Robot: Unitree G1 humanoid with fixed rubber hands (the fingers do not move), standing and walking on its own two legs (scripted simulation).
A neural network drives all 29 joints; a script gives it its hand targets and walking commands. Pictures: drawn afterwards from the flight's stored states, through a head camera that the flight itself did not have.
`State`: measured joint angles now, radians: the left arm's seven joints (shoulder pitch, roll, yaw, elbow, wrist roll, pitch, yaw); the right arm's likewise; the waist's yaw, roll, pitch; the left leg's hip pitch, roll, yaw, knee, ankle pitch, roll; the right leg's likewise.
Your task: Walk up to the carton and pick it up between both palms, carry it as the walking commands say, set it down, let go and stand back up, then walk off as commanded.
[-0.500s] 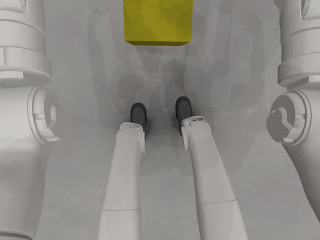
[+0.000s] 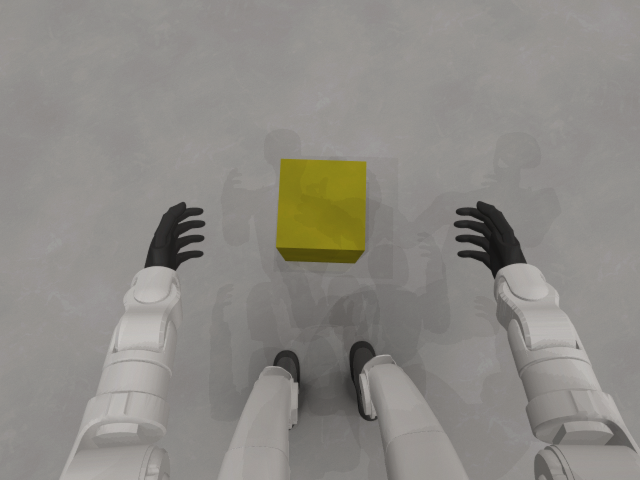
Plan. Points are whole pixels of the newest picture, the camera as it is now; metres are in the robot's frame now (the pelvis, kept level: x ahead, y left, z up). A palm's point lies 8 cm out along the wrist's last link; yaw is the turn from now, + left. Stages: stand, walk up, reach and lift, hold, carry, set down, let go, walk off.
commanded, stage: let go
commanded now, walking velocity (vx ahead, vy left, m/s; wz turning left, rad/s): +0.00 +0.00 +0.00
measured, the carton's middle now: (321, 216) +0.52 -0.02 -0.61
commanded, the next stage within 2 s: stand in 0.90 s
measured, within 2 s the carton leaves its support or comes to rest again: neither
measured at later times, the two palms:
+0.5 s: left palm (89, 390) +0.22 +0.25 -0.04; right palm (542, 364) +0.21 -0.22 -0.04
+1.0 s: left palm (89, 405) +0.20 +0.26 -0.05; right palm (544, 369) +0.20 -0.22 -0.05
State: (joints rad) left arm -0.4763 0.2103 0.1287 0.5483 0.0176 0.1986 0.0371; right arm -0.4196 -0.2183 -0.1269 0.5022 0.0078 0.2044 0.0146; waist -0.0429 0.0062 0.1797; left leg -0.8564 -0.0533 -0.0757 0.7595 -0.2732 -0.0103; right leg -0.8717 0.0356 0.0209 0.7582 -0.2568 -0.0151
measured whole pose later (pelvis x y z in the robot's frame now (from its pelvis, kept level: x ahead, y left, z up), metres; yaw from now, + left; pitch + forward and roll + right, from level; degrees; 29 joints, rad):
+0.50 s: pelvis +0.07 +0.02 +0.04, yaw -2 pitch -1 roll +0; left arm 0.23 0.21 0.05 0.47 0.02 0.06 -0.05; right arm 0.23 -0.20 -0.05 0.46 -0.01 0.07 0.07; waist 0.01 0.01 0.12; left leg -0.14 -0.04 -0.05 0.46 -0.30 0.02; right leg -0.16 0.03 0.06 0.45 -0.27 0.00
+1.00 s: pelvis +0.08 +0.02 +0.04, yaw -3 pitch +2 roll -1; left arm 0.31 0.22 0.02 0.65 0.04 -0.01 -0.01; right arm 0.27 -0.22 -0.01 0.60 -0.06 0.01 0.01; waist 0.01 0.02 -0.10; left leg -0.20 -0.04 -0.02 0.51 -0.34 0.03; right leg -0.22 0.04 0.08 0.50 -0.31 0.01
